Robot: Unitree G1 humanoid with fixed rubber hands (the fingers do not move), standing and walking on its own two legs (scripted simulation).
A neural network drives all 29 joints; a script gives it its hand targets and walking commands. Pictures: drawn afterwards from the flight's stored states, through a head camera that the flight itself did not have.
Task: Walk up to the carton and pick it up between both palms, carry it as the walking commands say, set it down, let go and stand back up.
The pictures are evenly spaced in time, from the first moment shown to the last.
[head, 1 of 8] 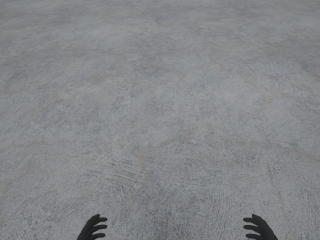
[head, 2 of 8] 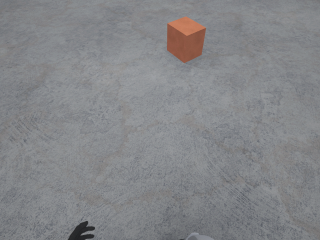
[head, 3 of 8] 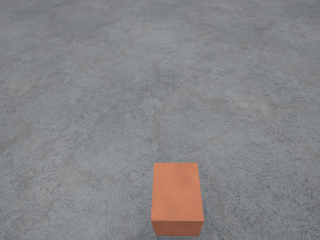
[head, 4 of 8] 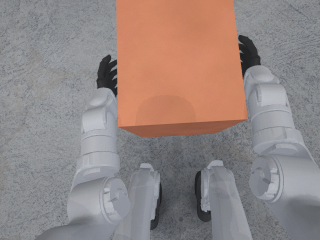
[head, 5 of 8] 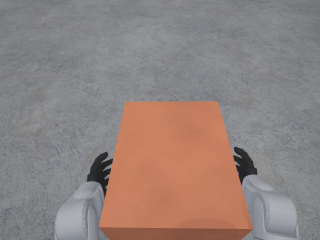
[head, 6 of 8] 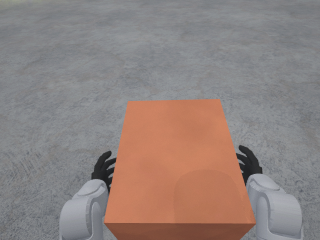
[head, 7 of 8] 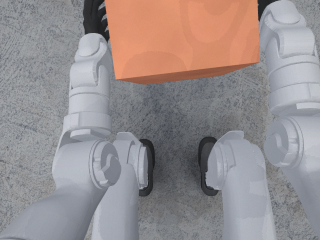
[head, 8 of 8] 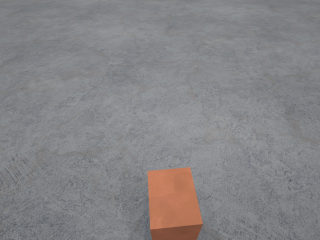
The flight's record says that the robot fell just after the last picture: no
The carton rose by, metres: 0.65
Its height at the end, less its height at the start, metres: +0.00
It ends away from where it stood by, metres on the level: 1.91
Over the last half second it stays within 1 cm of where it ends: yes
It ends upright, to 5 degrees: yes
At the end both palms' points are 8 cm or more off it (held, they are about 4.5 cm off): yes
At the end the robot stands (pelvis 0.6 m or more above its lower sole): yes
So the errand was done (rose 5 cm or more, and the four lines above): yes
